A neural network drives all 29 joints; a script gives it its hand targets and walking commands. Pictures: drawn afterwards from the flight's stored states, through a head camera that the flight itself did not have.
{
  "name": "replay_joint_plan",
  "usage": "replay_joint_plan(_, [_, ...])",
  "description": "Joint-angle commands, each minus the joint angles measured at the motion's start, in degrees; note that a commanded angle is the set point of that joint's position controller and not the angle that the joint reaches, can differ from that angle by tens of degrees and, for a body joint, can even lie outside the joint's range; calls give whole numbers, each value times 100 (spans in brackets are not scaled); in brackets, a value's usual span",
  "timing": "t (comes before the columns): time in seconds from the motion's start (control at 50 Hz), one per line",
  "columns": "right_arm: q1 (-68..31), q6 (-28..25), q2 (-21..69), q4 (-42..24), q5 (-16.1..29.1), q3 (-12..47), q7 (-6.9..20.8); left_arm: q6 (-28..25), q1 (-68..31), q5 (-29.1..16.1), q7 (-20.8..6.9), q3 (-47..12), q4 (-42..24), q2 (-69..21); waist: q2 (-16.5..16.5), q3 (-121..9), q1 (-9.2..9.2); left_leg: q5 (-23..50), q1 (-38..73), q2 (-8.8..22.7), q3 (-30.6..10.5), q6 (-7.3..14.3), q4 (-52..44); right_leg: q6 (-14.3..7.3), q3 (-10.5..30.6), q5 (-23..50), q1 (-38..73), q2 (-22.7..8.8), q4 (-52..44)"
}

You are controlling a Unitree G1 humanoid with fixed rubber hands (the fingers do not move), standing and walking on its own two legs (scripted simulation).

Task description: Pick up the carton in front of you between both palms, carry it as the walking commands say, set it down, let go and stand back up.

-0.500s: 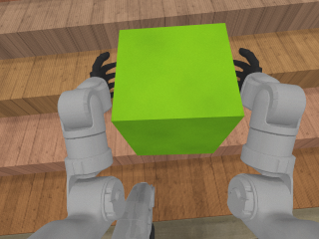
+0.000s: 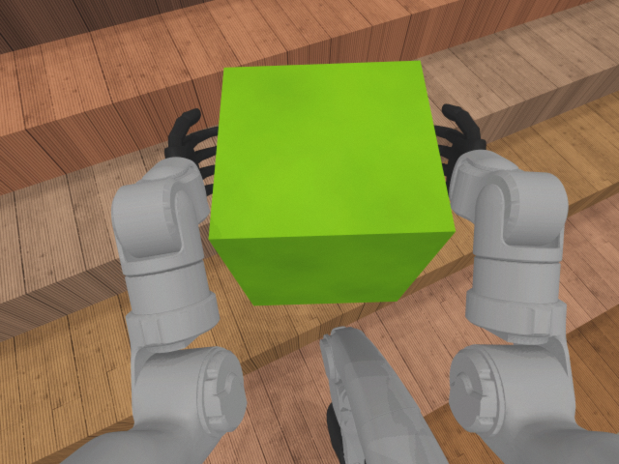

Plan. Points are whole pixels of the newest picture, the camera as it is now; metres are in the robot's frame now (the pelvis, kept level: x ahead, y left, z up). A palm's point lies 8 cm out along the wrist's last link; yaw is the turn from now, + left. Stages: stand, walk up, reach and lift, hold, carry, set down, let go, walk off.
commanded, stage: carry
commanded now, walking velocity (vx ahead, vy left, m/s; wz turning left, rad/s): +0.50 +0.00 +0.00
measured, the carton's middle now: (323, 202) +0.41 -0.08 +0.06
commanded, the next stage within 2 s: none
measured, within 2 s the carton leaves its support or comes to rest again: neither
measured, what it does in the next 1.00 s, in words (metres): climbs: right foot 0.16 m higher, then left foot 0.17 m higher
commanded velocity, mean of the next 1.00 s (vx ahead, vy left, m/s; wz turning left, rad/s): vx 0.50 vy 0.00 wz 0.00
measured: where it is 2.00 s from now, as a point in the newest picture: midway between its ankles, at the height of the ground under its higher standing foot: outside the picture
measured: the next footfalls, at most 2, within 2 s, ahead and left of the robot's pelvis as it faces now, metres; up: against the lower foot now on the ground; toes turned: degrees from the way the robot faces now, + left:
right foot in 0.10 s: +0.28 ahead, -0.06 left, +0.16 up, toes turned -2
left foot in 0.48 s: +0.52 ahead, +0.21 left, +0.32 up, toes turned +9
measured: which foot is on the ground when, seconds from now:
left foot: down 0.00-0.08, up 0.10-0.46, down 0.48-0.98, up 1.00-1.00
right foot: up 0.00-0.08, down 0.10-0.52, up 0.54-0.94, down 0.96-1.00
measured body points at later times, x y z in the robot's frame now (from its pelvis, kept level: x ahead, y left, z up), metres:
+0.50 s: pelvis +0.36 +0.07 +0.16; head +0.36 +0.07 +0.61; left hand +0.73 +0.30 +0.40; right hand +0.79 +0.00 +0.38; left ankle +0.48 +0.20 -0.43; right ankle +0.24 -0.05 -0.58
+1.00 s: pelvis +0.66 +0.06 +0.33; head +0.67 +0.08 +0.78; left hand +1.05 +0.24 +0.50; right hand +1.06 -0.06 +0.50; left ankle +0.49 +0.20 -0.38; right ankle +0.83 -0.03 -0.28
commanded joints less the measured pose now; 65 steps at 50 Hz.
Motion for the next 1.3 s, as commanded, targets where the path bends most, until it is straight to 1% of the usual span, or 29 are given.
replay_joint_plan(0.0, [-5030, 178, 6349, -234, 2977, 3936, 2051, -102, -3433, -1229, -577, -3255, 755, -4181, 117, -3689, 1104, 8937, 927, 1107, -416, 19, -430, -232, -870, 685, 2869, 444, -3374])
replay_joint_plan(0.04, [-5167, 268, 6472, -139, 2931, 3831, 2060, 49, -4034, -1483, -548, -3591, 230, -4595, 1111, -4832, 2021, 10746, -290, 1651, -256, -208, 1391, -522, -571, 2405, 5855, 439, -4130])
replay_joint_plan(0.06, [-5309, 396, 6247, -85, 2821, 3659, 2033, 157, -3964, -1645, -559, -3717, 226, -4626, 143, -5243, 2832, 8269, -874, 967, 127, -773, 4232, -1062, 417, 3647, 7170, 93, -5707])
replay_joint_plan(0.08, [-4842, 527, 6218, 184, 2515, 3518, 2005, 233, -3978, -1795, -632, -3811, 327, -4743, -1936, -5040, 2632, 94, -2488, -357, -237, -1128, 7252, -1824, 3181, 6719, 8172, -1479, -6949])
replay_joint_plan(0.1, [-4353, 609, 6069, 418, 2286, 3185, 1987, 286, -3371, -1993, -677, -3830, 720, -4888, -858, -5476, 2277, -78, -3124, -303, -1129, -990, 9467, -2185, 4445, 5942, 7874, -1893, -6614])
replay_joint_plan(0.14, [-4132, 768, 5159, 257, 1562, 2538, 1794, 446, -4158, -2857, -865, -4418, 298, -5635, 310, -4447, 1943, -533, -4220, 271, -1349, -553, 9653, -1660, 4265, 2445, 6854, -1718, -6825])
replay_joint_plan(0.2, [-4378, 807, 4305, 567, 683, 1762, 1544, 512, -6298, -4097, -1151, -4720, -14, -6235, 1140, -3308, 1785, -867, -4738, 502, -439, -183, 8466, -1042, 3601, 2392, 6245, -1467, -7174])
replay_joint_plan(0.3, [-4098, 799, 3520, 1659, -160, 977, 1235, 524, -6454, -4308, -1347, -3653, 1632, -5951, -430, -3007, 2386, -1715, -6379, 844, -168, -20, 8965, -1337, 3155, 3185, 7323, -1820, -7477])
replay_joint_plan(0.34, [-4324, 780, 3416, 2098, -280, 820, 1163, 452, -6585, -4290, -1455, -3274, 2173, -6009, -448, -2891, 2353, -2209, -6943, 1077, -265, 0, 8728, -1108, 2967, 2608, 7660, -1728, -7667])
replay_joint_plan(0.4, [-4834, 749, 3555, 2210, -138, 646, 1015, 355, -7021, -4230, -1572, -2814, 2466, -6261, -286, -2668, 1511, -1333, -3004, 987, 555, 33, 4721, -640, 808, 4008, 4619, -1215, -8840])
replay_joint_plan(0.44, [-4924, 859, 3803, 2459, 144, 600, 998, 412, -6534, -3896, -1527, -2436, 2832, -6334, -1113, -3512, 1121, -385, -813, 245, 1415, 8, 4478, -583, -56, 8468, 4275, -1321, -7362])
replay_joint_plan(0.46, [-5095, 904, 4428, 2358, 503, 985, 1050, 428, -6234, -3706, -1454, -2106, 2887, -6148, -1418, -4425, 548, -6, 303, -46, 1155, 158, 3700, -390, -60, 9988, 4545, -1259, -5936])
replay_joint_plan(0.48, [-5315, 929, 5138, 2310, 887, 1451, 1136, 483, -6065, -3314, -1336, -1678, 3010, -5781, -845, -4977, 45, 33, 1137, 588, -932, 631, 1832, 220, 252, 8114, 4232, -925, -3314])
replay_joint_plan(0.5, [-5349, 854, 5320, 2357, 1102, 1593, 1222, 527, -5418, -2808, -1296, -1372, 3224, -5897, 1405, -5213, 483, 3342, 1779, 2513, -4723, 1553, 220, 903, 488, 1489, 2769, 364, -309])
replay_joint_plan(0.52, [-5118, 754, 5818, 2127, 1402, 1864, 1330, 537, -5386, -2547, -1235, -1382, 3011, -6005, 1243, -5329, 717, 3946, 1476, 2476, -5126, 1860, 365, 646, 1180, 1149, 2327, 444, 1465])
replay_joint_plan(0.54, [-5289, 704, 6086, 1666, 1629, 1969, 1456, 569, -4885, -2341, -1173, -1577, 3215, -6020, 356, -5049, 881, 3612, 1442, 2141, -4358, 1525, 685, 411, 1452, 1324, 1794, 363, 1894])
replay_joint_plan(0.64, [-7429, 388, 7418, -1275, 3264, 3369, 1697, 319, -5625, -2105, -803, -2199, 814, -5393, 67, -4037, 987, 592, 1669, 1690, -2256, 212, 66, 80, 785, 1253, 749, -247, 119])
replay_joint_plan(0.74, [-5297, 454, 6926, -110, 2672, 3368, 1808, 334, -3373, -1525, -675, -2654, 1762, -5228, 452, -3978, 318, 3719, 3613, 2078, -1909, 585, 333, -4, 430, 369, -1321, -390, 377])
replay_joint_plan(0.78, [-5389, 397, 6574, -184, 2576, 3341, 1833, 351, -3686, -1689, -781, -2896, 1653, -5219, 605, -3819, 312, 2825, 3657, 2607, -2507, 880, -158, -64, 791, -192, -2211, -753, 1128])
replay_joint_plan(0.82, [-5651, 440, 6583, -79, 2637, 3446, 1895, 326, -4227, -1559, -731, -2977, 1450, -4893, 247, -2957, 680, 1409, 2670, 2240, -1826, 614, -882, -29, 616, -514, -2050, -856, 577])
replay_joint_plan(0.86, [-5797, 497, 6395, 55, 2640, 3420, 1918, 384, -4003, -1619, -672, -2978, 1786, -4789, 225, -2574, 1165, 2593, 103, 1716, -128, 274, -1841, -175, -268, 492, 1222, -820, -2375])
replay_joint_plan(0.9, [-5592, 605, 6239, 181, 2576, 3365, 1861, 456, -4029, -1858, -680, -3100, 1814, -4926, 924, -3796, 1694, 7458, -647, 1711, 589, 224, -358, -337, -1134, 1392, 4332, 134, -2721])
replay_joint_plan(0.92, [-5427, 683, 6086, 284, 2436, 3204, 1809, 508, -4007, -2056, -697, -3280, 1919, -5196, 1134, -4466, 2306, 8732, -306, 1636, 708, -30, 1072, -408, -852, 1615, 5192, 339, -3491])
replay_joint_plan(0.94, [-5239, 714, 5817, 263, 2216, 2991, 1721, 529, -4153, -2391, -767, -3486, 1711, -5413, 536, -5181, 2824, 7515, -607, 1319, 450, -385, 3272, -610, 229, 1933, 6503, 279, -5082])
replay_joint_plan(0.96, [-5107, 724, 5946, 202, 1996, 3001, 1665, 493, -4655, -2772, -861, -3677, 1411, -5609, -1692, -5163, 2392, 857, -2099, 109, 262, -1006, 5923, -1049, 4048, 3634, 7294, -1795, -7075])
replay_joint_plan(0.98, [-4747, 726, 5647, 306, 1683, 2584, 1583, 429, -4489, -3098, -957, -3757, 1364, -5869, -1717, -5837, 2119, 328, -2253, -130, -766, -791, 8040, -1659, 5589, 2806, 6865, -2300, -7299])
replay_joint_plan(1.08, [-4552, 621, 5366, 427, 1004, 2093, 1407, 176, -6208, -4174, -1313, -4357, 159, -6826, -152, -4172, 1726, 156, -4053, 678, -777, -115, 8256, -914, 3520, 1023, 5772, -1755, -6813])
replay_joint_plan(1.18, [-4062, 697, 5025, 892, 860, 2141, 1321, 273, -5802, -3979, -1220, -4071, 490, -6514, -55, -3916, 1864, -264, -4513, 846, -60, -155, 6289, -949, 2250, 2381, 6299, -1836, -7147])
replay_joint_plan(1.28, [-4377, 934, 4941, 1051, 1007, 2233, 1293, 517, -5334, -3579, -1168, -3492, 1013, -5812, -979, -3618, 2157, -1857, -7518, 1140, -790, -7, 9384, -1293, 2953, 2869, 8257, -2646, -7585])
